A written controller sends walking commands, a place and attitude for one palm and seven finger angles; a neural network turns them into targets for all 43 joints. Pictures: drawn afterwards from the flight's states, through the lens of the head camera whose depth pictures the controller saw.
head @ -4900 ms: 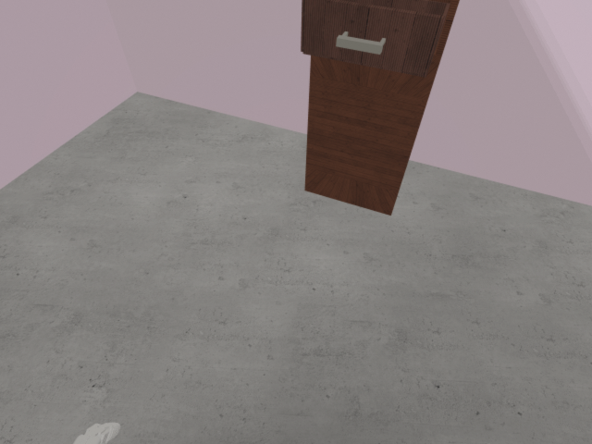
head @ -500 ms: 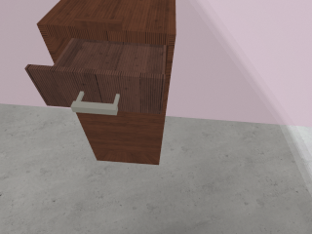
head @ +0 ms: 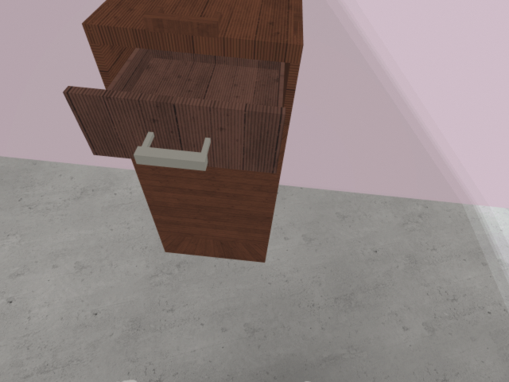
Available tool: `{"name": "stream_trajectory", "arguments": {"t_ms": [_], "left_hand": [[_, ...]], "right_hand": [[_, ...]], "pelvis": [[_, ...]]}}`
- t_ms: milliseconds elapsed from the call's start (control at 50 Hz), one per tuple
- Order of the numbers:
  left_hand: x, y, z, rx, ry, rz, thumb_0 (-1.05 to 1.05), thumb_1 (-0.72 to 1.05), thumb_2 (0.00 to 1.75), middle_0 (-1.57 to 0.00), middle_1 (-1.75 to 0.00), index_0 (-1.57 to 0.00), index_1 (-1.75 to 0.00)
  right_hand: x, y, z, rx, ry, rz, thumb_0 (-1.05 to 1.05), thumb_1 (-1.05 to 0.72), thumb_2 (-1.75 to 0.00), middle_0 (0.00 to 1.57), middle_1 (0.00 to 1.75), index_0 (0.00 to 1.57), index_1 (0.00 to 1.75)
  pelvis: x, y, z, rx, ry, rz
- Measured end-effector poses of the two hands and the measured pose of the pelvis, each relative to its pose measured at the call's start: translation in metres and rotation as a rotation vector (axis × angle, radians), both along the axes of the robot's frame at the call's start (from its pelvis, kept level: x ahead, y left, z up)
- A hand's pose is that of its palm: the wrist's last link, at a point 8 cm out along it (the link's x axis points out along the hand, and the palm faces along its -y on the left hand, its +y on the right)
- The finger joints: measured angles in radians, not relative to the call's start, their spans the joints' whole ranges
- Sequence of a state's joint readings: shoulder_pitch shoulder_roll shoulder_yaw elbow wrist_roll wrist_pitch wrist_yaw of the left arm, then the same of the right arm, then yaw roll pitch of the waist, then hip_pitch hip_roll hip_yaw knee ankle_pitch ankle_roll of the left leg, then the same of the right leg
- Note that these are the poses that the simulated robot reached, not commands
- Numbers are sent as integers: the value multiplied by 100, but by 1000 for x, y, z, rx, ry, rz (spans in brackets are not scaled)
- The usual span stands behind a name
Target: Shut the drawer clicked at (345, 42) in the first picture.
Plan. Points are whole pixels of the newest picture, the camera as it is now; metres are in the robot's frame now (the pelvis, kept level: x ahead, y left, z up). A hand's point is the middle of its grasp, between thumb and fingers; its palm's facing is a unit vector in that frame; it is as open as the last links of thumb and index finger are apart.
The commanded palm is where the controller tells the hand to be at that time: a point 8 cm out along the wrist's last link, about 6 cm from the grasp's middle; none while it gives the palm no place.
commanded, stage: come to a stop and stand still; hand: left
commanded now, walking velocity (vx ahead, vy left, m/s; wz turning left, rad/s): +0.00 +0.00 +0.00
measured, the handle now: (175, 149) +0.48 +0.19 +0.07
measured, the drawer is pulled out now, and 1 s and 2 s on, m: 0.17 0.17 0.17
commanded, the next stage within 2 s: look again from close up in 0.60 s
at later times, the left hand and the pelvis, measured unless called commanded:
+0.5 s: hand out of the picture -0.05 +0.16 -0.16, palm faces +0.02 -0.99 -0.16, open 7.4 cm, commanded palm none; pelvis -0.04 +0.00 +0.01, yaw -1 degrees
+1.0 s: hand out of the picture -0.01 +0.20 -0.17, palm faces +0.02 -0.98 -0.21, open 7.4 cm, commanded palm none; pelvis -0.05 +0.02 +0.00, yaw +0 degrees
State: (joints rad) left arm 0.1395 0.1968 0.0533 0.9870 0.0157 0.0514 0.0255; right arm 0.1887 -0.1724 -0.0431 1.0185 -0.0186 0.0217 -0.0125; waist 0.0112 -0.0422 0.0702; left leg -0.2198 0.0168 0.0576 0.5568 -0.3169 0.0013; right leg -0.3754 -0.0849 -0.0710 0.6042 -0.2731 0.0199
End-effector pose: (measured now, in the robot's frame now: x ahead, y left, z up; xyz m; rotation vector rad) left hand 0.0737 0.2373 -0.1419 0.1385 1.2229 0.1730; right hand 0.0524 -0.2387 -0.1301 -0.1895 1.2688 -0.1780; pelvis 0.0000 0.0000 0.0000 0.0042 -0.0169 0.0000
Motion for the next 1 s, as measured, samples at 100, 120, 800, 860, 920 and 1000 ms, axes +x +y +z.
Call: {"name": "stream_trajectory", "arguments": {"t_ms": [100, 120, 800, 860, 920, 1000], "left_hand": [[-35, 10, 4, -11, 63, 25, 1, 90, 90, -20, -30, -20, -30], [-43, 10, 5, -11, 78, 27, 1, 90, 90, -20, -30, -20, -30], [-126, -20, 3, -32, 165, -35, 1, 91, 90, -20, -30, -20, -30], [-118, -8, 3, -10, 127, -30, 1, 91, 90, -20, -30, -20, -30], [-107, 2, 3, 5, 86, -30, 1, 90, 90, -20, -30, -20, -30], [-95, 11, 6, 14, 35, -30, 1, 90, 90, -20, -30, -20, -30]], "right_hand": [[-18, 17, 9, 2, 34, 14, 1, -91, -90, 20, 30, 20, 30], [-21, 18, 9, 4, 39, 14, 1, -92, -90, 20, 30, 20, 30], [-130, 28, -7, 74, 160, -54, 1, -90, -90, 20, 30, 20, 30], [-119, 27, -10, 61, 114, -48, 1, -90, -90, 20, 30, 20, 30], [-105, 28, -10, 53, 65, -39, 1, -90, -90, 20, 30, 20, 30], [-88, 31, -7, 42, 11, -18, 1, -91, -90, 20, 30, 20, 30]], "pelvis": [[-7, 7, 10, -5, 11, 3], [-8, 8, 11, -3, 14, 0], [-49, 4, 7, -15, 3, 1], [-47, 8, 4, -18, -4, 4], [-47, 13, 2, -17, -14, 1], [-49, 19, 2, -18, -24, -3]]}}
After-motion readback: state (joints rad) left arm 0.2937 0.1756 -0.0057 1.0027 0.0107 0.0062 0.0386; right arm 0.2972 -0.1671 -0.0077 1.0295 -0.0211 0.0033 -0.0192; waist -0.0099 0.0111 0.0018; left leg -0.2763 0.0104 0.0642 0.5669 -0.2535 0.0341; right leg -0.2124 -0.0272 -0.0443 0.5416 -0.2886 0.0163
